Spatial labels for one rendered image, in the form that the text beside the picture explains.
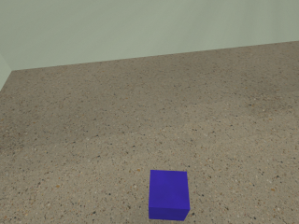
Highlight carton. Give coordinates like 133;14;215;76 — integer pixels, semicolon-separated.
149;170;191;221

